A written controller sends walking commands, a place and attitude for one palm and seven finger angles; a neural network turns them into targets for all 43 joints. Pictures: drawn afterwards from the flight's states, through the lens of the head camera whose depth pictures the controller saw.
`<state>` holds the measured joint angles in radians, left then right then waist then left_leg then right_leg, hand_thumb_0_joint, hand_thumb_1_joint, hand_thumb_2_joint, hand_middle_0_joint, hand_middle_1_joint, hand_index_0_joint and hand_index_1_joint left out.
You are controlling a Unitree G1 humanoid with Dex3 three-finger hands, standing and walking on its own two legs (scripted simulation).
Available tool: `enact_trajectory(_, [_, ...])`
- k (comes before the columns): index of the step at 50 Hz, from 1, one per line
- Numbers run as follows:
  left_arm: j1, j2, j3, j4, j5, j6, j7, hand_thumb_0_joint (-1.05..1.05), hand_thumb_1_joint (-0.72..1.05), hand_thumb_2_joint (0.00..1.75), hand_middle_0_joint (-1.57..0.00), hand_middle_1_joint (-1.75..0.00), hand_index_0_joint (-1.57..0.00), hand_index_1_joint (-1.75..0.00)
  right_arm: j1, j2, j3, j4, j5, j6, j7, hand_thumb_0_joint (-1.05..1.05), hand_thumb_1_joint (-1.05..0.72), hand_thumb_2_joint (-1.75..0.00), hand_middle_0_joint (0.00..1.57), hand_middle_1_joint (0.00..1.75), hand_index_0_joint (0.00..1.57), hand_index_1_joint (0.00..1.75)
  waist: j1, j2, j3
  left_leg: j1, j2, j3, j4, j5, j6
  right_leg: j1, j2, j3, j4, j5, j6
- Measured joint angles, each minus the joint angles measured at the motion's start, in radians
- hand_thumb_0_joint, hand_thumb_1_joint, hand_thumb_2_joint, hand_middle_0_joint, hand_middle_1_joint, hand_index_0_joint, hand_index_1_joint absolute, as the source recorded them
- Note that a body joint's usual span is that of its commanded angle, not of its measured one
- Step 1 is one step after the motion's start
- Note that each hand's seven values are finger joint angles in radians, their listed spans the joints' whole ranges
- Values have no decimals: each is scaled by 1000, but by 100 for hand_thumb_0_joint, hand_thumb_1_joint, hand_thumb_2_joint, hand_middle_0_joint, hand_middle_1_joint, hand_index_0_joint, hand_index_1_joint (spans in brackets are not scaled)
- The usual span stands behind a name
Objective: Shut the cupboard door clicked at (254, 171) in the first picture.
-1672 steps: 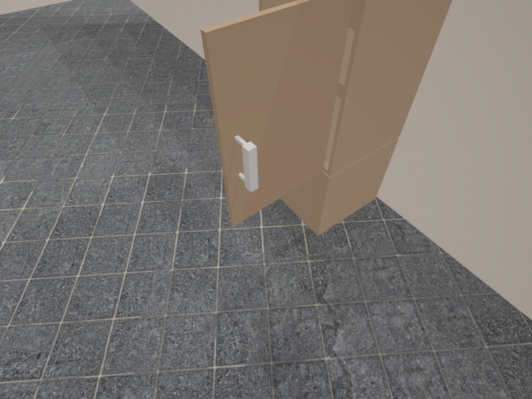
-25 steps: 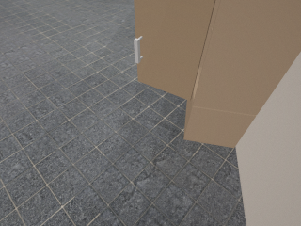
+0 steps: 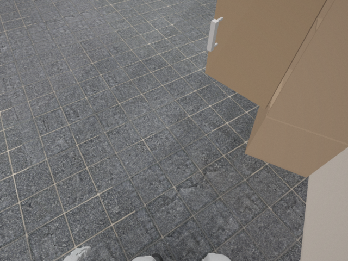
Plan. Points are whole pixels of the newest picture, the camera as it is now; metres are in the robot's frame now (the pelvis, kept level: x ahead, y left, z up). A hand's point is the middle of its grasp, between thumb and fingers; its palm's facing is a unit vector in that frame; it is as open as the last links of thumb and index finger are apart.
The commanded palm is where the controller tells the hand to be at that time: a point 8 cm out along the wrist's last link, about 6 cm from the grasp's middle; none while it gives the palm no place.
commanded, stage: walk to a spot facing it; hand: left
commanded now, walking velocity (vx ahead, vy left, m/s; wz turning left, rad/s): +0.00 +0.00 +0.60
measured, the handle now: (215, 34) +1.05 -0.18 -0.08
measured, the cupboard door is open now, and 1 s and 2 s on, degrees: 71 71 71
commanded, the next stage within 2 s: turn to face it in 1.26 s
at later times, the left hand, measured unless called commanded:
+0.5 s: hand out of the picture -0.07 +0.21 -0.18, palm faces +0.42 -0.88 -0.23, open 7.4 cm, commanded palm none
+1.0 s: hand (79, 246) +0.17 +0.25 -0.16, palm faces +0.52 -0.82 -0.22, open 7.4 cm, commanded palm none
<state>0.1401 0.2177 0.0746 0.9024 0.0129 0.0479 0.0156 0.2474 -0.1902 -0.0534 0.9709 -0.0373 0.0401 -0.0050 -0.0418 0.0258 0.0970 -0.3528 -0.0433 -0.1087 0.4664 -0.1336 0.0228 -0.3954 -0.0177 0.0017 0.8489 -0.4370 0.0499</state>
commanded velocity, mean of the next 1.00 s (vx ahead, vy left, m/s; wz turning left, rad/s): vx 0.32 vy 0.00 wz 0.45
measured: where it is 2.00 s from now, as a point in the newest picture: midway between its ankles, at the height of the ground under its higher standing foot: (125, 217)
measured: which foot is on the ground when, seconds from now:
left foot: down 0.00-0.08, up 0.10-0.46, down 0.48-0.86, up 0.88-1.00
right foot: up 0.00-0.06, down 0.08-0.48, up 0.50-0.84, down 0.86-1.00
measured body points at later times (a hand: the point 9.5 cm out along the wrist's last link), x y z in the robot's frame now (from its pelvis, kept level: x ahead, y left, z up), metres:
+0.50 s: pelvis +0.02 +0.02 -0.01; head +0.06 +0.05 +0.43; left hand -0.09 +0.26 -0.17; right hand +0.24 -0.19 -0.13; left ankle +0.00 +0.14 -0.74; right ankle +0.00 -0.15 -0.73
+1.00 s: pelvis +0.20 +0.06 -0.01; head +0.24 +0.06 +0.44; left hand +0.14 +0.30 -0.14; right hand +0.31 -0.15 -0.17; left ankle +0.07 +0.14 -0.64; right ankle +0.28 +0.00 -0.74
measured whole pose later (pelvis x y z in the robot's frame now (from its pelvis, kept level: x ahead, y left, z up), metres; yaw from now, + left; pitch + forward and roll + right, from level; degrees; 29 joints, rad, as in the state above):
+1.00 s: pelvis +0.20 +0.06 -0.01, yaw +32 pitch -1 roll +1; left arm 0.23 0.15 0.06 0.94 0.03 -0.05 -0.01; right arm 0.31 -0.19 -0.07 1.07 -0.03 0.00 0.02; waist -0.03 0.03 0.07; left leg -0.44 0.02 0.00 1.22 -0.32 0.03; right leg -0.31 -0.07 -0.17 0.56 -0.25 -0.03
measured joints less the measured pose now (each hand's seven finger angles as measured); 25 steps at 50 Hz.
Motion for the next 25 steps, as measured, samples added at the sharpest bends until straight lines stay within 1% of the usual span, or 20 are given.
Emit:
enact_trajectory(2, [-3,-1,-1,-14,-2,-5,1,0,91,90,-20,-30,-20,-30,-1,-13,-10,-7,0,10,2,0,-91,-90,20,30,21,30,-3,11,-6,-15,-8,-31,6,8,-13,45,12,3,-111,22,-6])
enact_trajectory(3, [0,-1,-2,-22,-3,-9,1,0,91,90,-20,-30,-20,-30,-1,-19,-16,-10,3,16,3,0,-91,-90,20,30,21,30,-2,14,-12,-26,-15,-46,18,7,-21,81,15,0,-192,53,-10])
enact_trajectory(4, [11,6,-4,-34,-1,-17,1,0,90,90,-20,-30,-20,-30,3,-23,-22,-17,7,22,5,0,-91,-90,20,30,21,30,2,3,-25,-46,-31,-50,44,-7,-27,122,6,5,-293,58,-25])
enact_trajectory(5, [18,8,-2,-40,5,-24,3,0,90,90,-20,-30,-20,-30,-3,-29,-30,-19,10,27,7,0,-91,-90,20,30,21,30,11,-4,-27,-78,-42,-44,111,-91,-37,126,-2,7,-324,127,-36])
enact_trajectory(6, [19,2,-5,-37,8,-23,6,0,90,90,-20,-30,-20,-30,-12,-41,-39,-19,9,32,10,0,-91,-90,20,30,21,30,10,8,-20,-115,-44,-32,221,-185,-44,123,-4,-9,-306,148,-43])
enact_trajectory(7, [25,-5,-7,-33,9,-20,6,0,90,90,-20,-30,-20,-30,-19,-53,-46,-21,6,38,13,0,-91,-90,20,30,21,30,7,17,-16,-153,-43,-13,347,-237,-47,130,-9,-27,-297,146,-45])
enact_trajectory(9, [47,-12,-9,-23,9,-19,7,0,90,90,-20,-30,-20,-30,-28,-69,-54,-28,1,45,22,0,-91,-90,20,30,20,30,4,17,-19,-208,-25,39,556,-250,-57,156,-25,-52,-320,142,-45])
enact_trajectory(10, [57,-13,-8,-16,9,-20,6,0,90,90,-20,-30,-20,-30,-29,-73,-54,-33,0,44,28,0,-91,-90,20,30,20,30,1,11,-22,-220,-9,64,618,-235,-64,173,-34,-65,-340,145,-44])
enact_trajectory(11, [67,-13,-8,-9,9,-24,5,0,90,90,-20,-30,-20,-30,-30,-74,-54,-37,0,41,33,0,-91,-90,20,30,20,30,-2,3,-24,-220,10,86,646,-222,-70,190,-44,-79,-361,150,-43])
enact_trajectory(13, [83,-11,-9,1,9,-37,0,0,90,90,-20,-30,-20,-30,-29,-75,-51,-43,2,35,42,0,-91,-90,20,30,20,30,-2,-16,-26,-198,43,119,626,-212,-77,221,-65,-110,-397,159,-41])
enact_trajectory(15, [99,-11,-12,7,11,-54,-7,0,90,90,-20,-30,-20,-30,-35,-75,-47,-43,4,33,49,0,-91,-90,20,30,20,30,5,-30,-25,-165,68,137,559,-217,-78,247,-83,-144,-422,161,-36])
enact_trajectory(18, [124,-9,-11,15,15,-71,-16,0,90,90,-20,-30,-20,-30,-58,-75,-39,-40,6,29,55,0,-91,-90,20,30,20,30,26,-46,-18,-114,91,155,426,-235,-71,272,-109,-195,-431,148,-20])
enact_trajectory(21, [154,4,-5,30,18,-75,-23,0,90,90,-20,-30,-20,-30,-91,-71,-28,-47,9,17,59,0,-91,-90,20,30,20,30,53,-68,-6,-49,96,185,270,-260,-55,284,-142,-236,-400,112,4])
enact_trajectory(23, [186,17,1,43,15,-72,-28,0,90,90,-20,-30,-20,-30,-110,-71,-18,-63,9,-2,60,0,-91,-90,20,30,20,30,66,-81,-5,18,86,211,138,-227,-42,279,-171,-254,-341,68,26])
enact_trajectory(24, [206,21,4,49,12,-68,-31,0,90,90,-20,-30,-20,-30,-117,-77,-14,-77,7,-17,60,0,-91,-90,20,30,20,30,70,-74,-11,46,85,207,80,-184,-23,251,-182,-255,-268,37,25])
enact_trajectory(25, [212,30,7,60,11,-57,-34,0,90,90,-20,-30,-20,-30,-129,-73,-13,-85,4,-34,55,0,-91,-90,20,30,20,30,69,-80,-6,34,77,204,104,-140,-13,203,-188,-220,-143,-17,22])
